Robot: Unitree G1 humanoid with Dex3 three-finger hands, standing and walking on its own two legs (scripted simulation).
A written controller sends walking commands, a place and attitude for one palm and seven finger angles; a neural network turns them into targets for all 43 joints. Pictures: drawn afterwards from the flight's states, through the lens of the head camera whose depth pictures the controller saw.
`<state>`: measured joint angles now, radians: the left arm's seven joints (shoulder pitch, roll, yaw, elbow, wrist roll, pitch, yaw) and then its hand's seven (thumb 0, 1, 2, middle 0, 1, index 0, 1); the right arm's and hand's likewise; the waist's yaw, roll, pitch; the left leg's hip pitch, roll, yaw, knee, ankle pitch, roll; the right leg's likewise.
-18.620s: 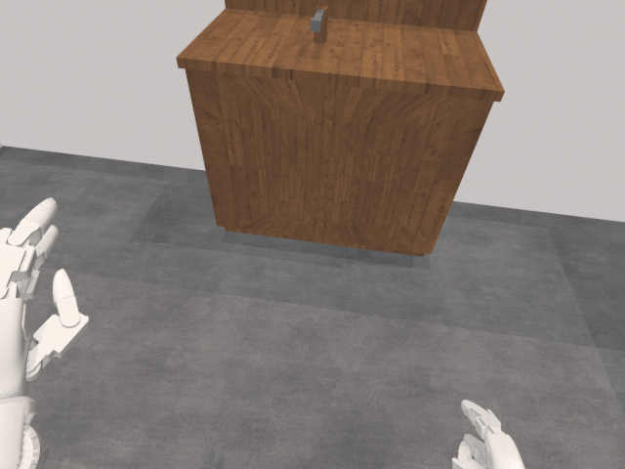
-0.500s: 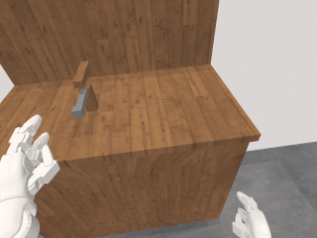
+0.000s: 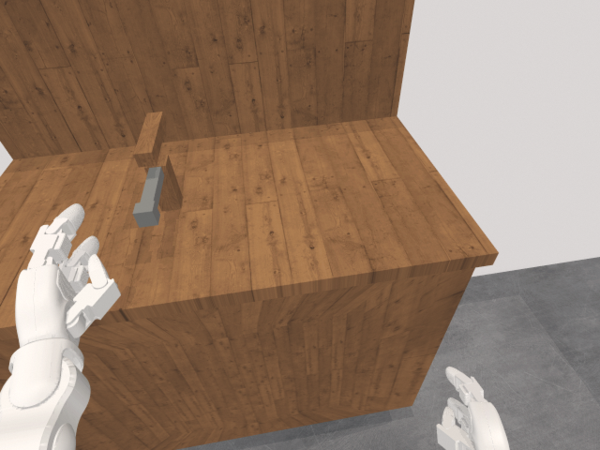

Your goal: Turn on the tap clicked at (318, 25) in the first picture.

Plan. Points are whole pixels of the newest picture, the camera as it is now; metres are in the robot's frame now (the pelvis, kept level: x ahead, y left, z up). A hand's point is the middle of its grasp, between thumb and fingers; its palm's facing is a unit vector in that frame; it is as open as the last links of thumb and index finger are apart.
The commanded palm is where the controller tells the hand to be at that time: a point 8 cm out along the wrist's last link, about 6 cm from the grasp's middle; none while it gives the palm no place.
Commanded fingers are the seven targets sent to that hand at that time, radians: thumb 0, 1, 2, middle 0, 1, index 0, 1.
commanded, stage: reach beside the lever's end, fingers flat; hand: left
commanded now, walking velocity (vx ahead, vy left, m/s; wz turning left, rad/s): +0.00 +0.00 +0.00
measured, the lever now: (146, 214) +0.39 +0.29 +0.12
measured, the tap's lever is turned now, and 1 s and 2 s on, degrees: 0 0 0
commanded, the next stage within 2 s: push the lever round in 1.94 s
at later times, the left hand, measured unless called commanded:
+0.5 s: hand (122, 262) +0.27 +0.26 +0.15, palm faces +0.51 -0.86 -0.09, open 7.5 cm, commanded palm +0.23 +0.30 +0.15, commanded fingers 0.00 0.90 0.90 -0.17 -0.22 -0.17 -0.22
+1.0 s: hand (129, 240) +0.32 +0.28 +0.14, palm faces +0.53 -0.84 -0.09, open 7.7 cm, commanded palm +0.28 +0.32 +0.13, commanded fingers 0.00 0.90 0.90 -0.15 -0.16 -0.15 -0.16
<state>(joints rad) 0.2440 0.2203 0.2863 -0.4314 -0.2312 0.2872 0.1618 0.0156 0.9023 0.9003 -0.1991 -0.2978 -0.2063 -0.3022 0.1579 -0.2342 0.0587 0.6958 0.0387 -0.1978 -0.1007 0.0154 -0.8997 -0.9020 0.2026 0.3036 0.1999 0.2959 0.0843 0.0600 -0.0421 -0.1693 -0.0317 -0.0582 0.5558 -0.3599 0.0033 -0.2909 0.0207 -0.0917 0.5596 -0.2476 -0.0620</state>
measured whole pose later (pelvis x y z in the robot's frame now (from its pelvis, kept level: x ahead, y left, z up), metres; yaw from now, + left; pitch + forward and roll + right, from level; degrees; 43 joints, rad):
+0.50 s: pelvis +0.01 +0.00 +0.00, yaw +0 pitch +0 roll +0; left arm 0.08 0.24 0.33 -0.21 -0.21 0.24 0.16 0.02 0.90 0.90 -0.18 -0.24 -0.19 -0.25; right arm 0.15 -0.23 0.05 0.71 0.04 -0.17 -0.11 0.01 -0.90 -0.90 0.20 0.30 0.20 0.30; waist 0.07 0.06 -0.04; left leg -0.18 -0.03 -0.06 0.54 -0.36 0.00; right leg -0.31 0.02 -0.09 0.56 -0.25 -0.07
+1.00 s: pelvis -0.01 -0.02 +0.00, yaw +0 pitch +2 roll +1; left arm -0.18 0.32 0.42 0.18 -0.19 0.12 0.12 0.02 0.90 0.90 -0.16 -0.18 -0.17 -0.19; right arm 0.17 -0.26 0.03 0.73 0.05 -0.18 -0.13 0.01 -0.90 -0.90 0.20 0.30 0.20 0.30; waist 0.04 0.05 -0.03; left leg -0.26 -0.02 -0.06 0.57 -0.35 -0.02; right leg -0.39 0.04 -0.09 0.58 -0.24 -0.08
